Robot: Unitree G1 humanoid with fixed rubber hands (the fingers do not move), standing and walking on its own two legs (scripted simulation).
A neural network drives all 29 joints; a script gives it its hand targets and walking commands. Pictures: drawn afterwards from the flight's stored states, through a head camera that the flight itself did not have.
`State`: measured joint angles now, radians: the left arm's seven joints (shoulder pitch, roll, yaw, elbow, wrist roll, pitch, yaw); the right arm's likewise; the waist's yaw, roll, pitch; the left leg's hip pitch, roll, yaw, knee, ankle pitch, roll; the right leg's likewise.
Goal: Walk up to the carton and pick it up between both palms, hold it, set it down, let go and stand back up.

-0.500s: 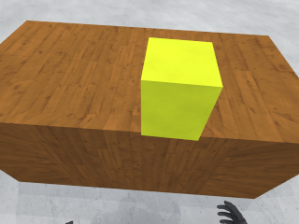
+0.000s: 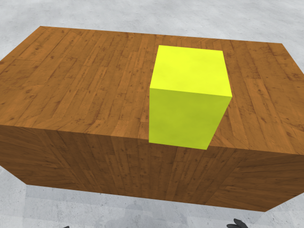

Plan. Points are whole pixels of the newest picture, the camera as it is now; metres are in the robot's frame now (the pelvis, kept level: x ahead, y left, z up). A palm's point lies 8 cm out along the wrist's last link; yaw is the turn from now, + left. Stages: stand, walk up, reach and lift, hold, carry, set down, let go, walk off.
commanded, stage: walk up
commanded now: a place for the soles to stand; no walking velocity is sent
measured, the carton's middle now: (183, 99) +0.50 -0.10 +0.05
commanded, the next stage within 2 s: none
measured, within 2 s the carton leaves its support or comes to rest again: neither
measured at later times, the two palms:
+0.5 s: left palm out of the picture +0.06 +0.23 -0.12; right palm out of the picture +0.10 -0.31 -0.13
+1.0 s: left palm (79, 211) +0.20 +0.21 -0.10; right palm (254, 204) +0.21 -0.29 -0.10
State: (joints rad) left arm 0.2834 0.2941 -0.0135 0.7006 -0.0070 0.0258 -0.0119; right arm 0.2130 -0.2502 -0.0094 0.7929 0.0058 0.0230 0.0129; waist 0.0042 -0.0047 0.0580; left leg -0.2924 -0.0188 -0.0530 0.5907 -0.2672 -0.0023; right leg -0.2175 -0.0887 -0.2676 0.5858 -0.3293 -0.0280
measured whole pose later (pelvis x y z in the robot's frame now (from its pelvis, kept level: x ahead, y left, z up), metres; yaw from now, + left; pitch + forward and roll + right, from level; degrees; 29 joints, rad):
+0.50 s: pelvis +0.05 -0.04 -0.01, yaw -1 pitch -3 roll -1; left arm 0.45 0.27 0.03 0.72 0.05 -0.01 0.01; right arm 0.34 -0.28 -0.06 0.78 -0.04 0.03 0.00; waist 0.03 0.03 0.09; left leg -0.45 0.02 -0.01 1.01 -0.49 -0.02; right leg -0.25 -0.01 -0.09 0.70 -0.40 -0.03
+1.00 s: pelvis +0.10 -0.03 +0.00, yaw -8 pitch -2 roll +0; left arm 0.35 0.26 0.00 0.69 0.00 -0.01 0.00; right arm 0.13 -0.25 0.02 0.77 0.00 0.02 0.00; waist 0.02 0.00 0.03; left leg -0.27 0.05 0.14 0.57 -0.27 0.01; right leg -0.16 0.02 0.05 0.56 -0.37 0.00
